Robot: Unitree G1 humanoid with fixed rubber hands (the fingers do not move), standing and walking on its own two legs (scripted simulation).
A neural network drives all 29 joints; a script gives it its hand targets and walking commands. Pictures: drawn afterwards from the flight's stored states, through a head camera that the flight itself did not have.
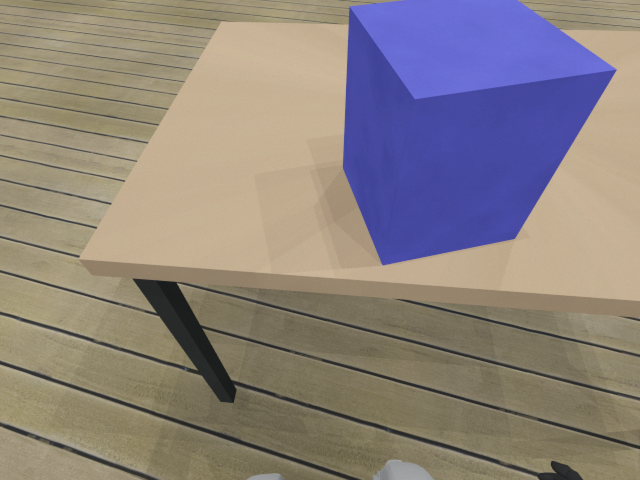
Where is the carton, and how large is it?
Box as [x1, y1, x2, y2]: [343, 0, 616, 265]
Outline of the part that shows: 616,69 517,0 402,0 349,6 343,169 382,265 514,238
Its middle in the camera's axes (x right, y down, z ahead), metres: +0.16 -0.15 +0.51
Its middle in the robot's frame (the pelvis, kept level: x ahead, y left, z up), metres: +0.51 -0.15 +0.16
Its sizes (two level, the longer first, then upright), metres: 0.210 0.200 0.250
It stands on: a table, 0.76 m high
